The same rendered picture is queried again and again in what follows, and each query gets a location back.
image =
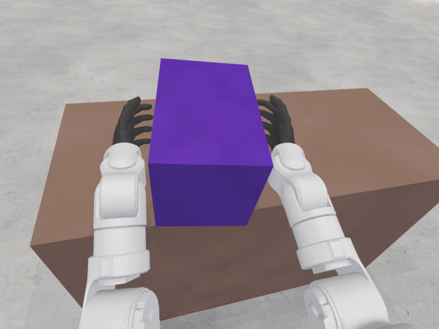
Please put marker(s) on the carton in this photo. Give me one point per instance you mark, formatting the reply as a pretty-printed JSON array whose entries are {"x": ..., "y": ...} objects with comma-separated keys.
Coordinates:
[{"x": 209, "y": 158}]

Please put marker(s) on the right robot forearm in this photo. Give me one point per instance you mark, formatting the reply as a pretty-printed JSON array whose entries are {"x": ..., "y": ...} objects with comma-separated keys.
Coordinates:
[{"x": 321, "y": 243}]

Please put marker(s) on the robot right hand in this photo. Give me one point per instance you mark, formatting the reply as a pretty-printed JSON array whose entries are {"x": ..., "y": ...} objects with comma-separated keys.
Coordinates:
[{"x": 280, "y": 129}]

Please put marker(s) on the left robot upper arm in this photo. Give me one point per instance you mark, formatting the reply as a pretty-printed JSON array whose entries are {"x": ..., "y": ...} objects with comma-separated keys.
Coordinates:
[{"x": 131, "y": 308}]

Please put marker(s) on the right robot upper arm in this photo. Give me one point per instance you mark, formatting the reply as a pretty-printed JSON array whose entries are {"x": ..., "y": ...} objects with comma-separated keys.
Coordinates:
[{"x": 347, "y": 301}]

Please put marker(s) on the robot left hand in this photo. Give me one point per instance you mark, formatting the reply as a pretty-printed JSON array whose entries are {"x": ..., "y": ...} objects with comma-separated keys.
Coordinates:
[{"x": 124, "y": 132}]

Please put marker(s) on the pedestal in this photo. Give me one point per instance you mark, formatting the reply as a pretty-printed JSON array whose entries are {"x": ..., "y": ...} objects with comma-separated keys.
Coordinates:
[{"x": 381, "y": 175}]

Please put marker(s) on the left robot forearm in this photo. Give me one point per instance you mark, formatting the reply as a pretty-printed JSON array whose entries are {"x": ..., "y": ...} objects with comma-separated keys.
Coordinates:
[{"x": 119, "y": 253}]

